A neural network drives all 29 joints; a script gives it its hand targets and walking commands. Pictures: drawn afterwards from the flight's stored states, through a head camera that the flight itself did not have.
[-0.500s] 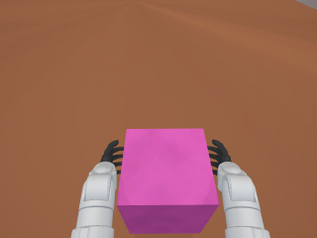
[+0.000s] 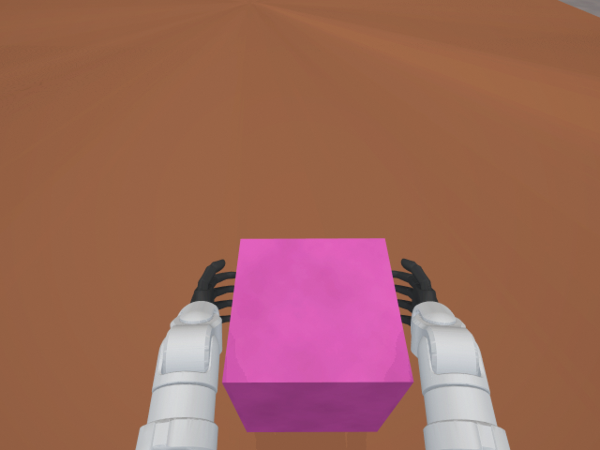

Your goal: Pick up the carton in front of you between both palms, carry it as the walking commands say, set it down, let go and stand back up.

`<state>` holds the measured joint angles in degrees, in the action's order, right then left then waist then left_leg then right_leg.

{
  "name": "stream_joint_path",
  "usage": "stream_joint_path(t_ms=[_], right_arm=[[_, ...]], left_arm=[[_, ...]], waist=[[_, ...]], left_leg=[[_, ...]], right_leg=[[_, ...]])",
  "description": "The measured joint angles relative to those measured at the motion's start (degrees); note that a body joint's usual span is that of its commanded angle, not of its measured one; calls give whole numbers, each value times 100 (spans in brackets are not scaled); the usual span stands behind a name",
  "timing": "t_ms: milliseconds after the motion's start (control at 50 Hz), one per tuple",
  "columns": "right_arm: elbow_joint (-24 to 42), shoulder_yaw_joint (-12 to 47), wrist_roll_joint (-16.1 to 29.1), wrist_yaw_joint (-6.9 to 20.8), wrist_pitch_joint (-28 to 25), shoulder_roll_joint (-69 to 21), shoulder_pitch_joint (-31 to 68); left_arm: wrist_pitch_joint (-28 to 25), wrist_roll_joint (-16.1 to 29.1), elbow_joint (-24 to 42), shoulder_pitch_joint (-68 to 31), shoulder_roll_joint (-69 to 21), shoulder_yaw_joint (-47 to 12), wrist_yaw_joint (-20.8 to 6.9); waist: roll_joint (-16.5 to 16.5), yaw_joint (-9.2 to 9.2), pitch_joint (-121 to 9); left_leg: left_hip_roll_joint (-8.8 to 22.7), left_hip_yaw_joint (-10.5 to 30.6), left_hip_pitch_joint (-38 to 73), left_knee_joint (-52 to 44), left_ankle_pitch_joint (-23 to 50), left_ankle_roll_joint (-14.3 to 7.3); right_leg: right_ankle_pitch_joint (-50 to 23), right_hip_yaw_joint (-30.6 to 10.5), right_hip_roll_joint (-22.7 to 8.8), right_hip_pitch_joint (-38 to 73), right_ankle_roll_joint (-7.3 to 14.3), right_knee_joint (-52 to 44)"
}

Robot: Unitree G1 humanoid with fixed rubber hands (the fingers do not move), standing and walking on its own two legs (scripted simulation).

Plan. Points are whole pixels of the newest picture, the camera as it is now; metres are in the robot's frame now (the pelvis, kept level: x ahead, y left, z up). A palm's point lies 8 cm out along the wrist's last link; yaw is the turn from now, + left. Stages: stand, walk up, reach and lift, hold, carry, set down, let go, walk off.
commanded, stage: carry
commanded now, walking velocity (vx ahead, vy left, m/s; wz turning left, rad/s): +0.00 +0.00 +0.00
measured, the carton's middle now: (312, 340) +0.30 +0.00 -0.04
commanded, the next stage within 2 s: hold in 0.92 s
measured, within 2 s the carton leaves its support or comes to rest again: neither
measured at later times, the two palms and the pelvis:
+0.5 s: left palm (194, 328) +0.27 +0.16 +0.04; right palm (420, 326) +0.27 -0.14 +0.04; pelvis -0.02 +0.01 +0.00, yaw +0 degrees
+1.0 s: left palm (196, 331) +0.26 +0.15 +0.04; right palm (425, 332) +0.26 -0.14 +0.04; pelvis -0.03 +0.01 +0.00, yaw +0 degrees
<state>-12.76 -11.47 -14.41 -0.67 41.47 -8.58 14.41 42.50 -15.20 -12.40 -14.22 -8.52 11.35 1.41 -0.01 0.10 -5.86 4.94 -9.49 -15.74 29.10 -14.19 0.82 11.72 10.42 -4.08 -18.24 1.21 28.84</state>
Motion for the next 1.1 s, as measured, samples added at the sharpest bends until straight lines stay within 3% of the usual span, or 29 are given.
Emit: stream_joint_path(t_ms=[320, 660, 960, 1100], right_arm=[[211, 85, 57, -31, 1, 0, -8], [73, 77, -8, -35, -6, 1, -3], [72, 29, -2, -45, 23, -7, 34], [138, -26, -190, 114, -28, -30, 120]], left_arm=[[-43, 107, 248, 90, 19, -38, 32], [-49, 51, 100, 53, 10, 6, 9], [-26, -27, 69, -24, -6, 28, -22], [-252, -113, -113, -199, -52, 255, -184]], waist=[[-14, -33, 66], [-6, -48, 67], [8, 26, -3], [6, -25, 808]], left_leg=[[-19, -25, -189, 50, 131, -65], [-73, -56, -262, -23, 260, -97], [-62, -47, -361, 28, 262, -93], [-516, 762, 637, -405, 377, -164]], right_leg=[[-190, -19, -34, -165, -11, -20], [-295, -51, -90, -275, -21, -29], [-295, -51, -92, -367, -11, 13], [-426, -702, 299, 658, -27, -442]])
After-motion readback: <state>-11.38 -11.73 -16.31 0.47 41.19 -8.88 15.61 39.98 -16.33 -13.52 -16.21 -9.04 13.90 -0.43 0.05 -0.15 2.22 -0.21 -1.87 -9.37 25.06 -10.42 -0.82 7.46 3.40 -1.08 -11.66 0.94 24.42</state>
